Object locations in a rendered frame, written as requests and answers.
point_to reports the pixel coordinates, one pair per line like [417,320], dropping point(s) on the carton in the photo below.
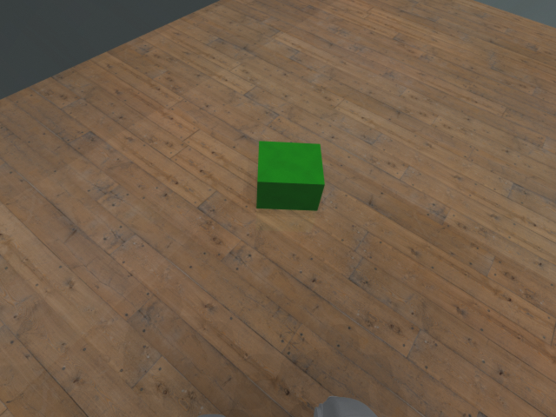
[290,176]

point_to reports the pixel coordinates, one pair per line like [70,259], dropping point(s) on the right robot thigh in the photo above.
[343,407]

